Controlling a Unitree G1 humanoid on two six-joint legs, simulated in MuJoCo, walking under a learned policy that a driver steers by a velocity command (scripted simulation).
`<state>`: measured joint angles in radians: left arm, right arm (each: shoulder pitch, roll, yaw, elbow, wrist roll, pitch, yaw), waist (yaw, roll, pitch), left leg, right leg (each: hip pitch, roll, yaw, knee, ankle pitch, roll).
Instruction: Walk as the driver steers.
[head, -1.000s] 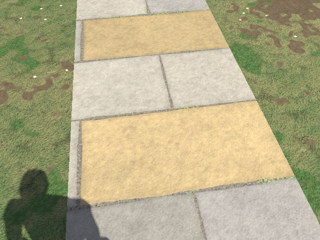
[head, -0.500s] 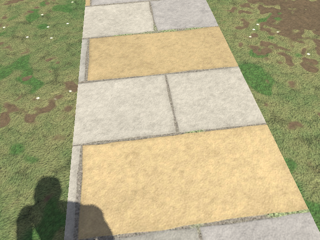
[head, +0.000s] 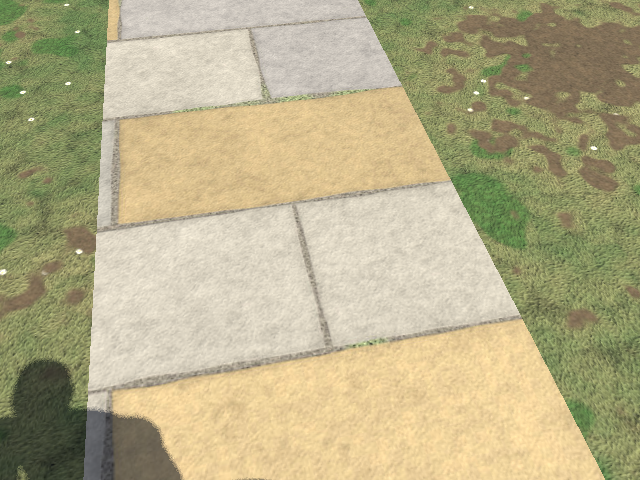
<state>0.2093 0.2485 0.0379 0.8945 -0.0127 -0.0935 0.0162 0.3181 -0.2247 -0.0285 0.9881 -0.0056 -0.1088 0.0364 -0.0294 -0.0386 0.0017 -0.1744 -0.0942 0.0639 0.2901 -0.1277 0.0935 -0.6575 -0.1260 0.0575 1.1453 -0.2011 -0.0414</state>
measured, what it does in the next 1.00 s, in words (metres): walks ahead, turning left: right foot, then left foot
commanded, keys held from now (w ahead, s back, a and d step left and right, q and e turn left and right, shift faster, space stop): w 0.12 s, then w+q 0.06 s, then q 0.82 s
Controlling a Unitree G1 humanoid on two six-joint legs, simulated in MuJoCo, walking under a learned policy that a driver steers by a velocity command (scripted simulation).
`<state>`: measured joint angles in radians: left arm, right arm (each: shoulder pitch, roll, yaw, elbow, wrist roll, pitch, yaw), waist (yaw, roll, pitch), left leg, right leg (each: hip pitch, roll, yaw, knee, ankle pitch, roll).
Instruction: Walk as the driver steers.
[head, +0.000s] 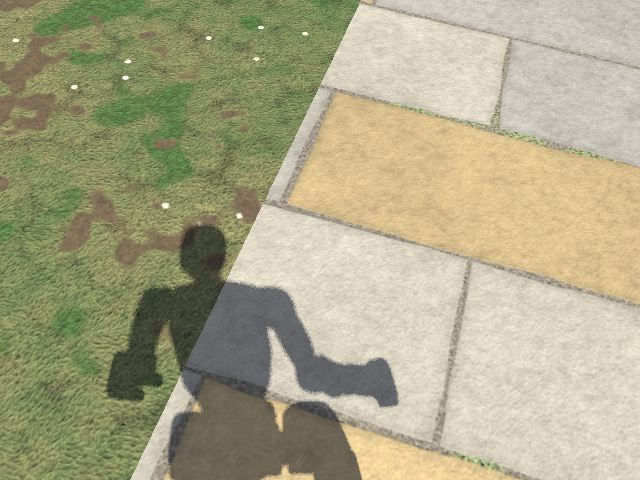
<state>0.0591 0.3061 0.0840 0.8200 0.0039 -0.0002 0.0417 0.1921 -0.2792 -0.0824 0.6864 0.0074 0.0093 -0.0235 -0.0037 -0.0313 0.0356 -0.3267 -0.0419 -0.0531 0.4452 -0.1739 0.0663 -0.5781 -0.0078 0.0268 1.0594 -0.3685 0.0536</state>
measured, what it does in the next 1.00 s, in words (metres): steps on the spot: right foot, then left foot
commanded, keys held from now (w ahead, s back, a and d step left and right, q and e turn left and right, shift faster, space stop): q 0.02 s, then no key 0.58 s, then w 0.40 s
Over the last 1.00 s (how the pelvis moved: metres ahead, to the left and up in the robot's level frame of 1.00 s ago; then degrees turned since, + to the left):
0.26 -0.02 0.00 27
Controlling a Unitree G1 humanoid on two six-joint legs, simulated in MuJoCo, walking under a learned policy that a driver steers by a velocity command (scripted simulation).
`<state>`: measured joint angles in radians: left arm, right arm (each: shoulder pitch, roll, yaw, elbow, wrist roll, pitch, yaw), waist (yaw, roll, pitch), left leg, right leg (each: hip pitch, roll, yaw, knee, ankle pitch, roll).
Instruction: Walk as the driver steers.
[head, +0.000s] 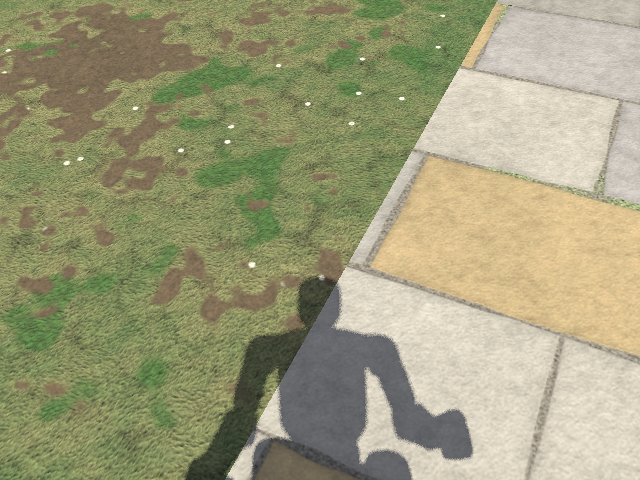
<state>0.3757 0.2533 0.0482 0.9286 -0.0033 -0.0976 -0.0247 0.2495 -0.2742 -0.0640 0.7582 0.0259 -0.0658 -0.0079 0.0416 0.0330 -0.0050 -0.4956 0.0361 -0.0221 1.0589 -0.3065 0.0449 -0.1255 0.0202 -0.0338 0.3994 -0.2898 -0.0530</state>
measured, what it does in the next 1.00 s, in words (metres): walks ahead, turning right: left foot, then right foot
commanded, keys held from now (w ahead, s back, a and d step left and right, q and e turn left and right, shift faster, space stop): w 0.16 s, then w+e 0.62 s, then e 0.22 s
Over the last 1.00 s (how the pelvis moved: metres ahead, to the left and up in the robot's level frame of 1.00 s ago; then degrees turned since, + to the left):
0.07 -0.04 0.00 6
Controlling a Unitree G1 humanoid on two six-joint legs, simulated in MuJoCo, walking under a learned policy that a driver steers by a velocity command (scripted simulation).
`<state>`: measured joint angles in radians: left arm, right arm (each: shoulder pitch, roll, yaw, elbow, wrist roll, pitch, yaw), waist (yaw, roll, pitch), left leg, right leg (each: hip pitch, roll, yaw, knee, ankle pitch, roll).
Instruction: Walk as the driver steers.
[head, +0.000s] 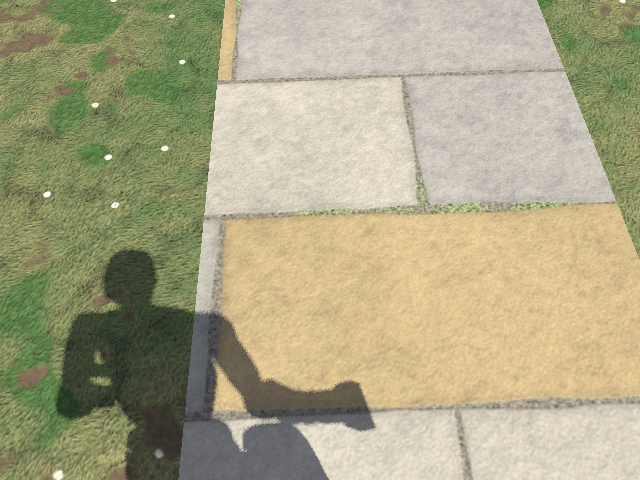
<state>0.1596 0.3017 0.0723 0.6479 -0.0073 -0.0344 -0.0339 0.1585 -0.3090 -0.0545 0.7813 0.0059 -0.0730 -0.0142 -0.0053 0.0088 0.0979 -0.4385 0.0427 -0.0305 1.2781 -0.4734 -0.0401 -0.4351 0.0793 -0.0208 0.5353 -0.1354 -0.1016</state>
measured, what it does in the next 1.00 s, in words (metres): walks ahead: left foot, then right foot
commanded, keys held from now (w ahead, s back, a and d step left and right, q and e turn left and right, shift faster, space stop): e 0.22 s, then no key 0.52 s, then w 0.24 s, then w+q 0.02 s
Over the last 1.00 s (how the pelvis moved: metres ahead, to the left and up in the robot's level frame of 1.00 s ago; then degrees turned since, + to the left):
0.49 -0.04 -0.02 -25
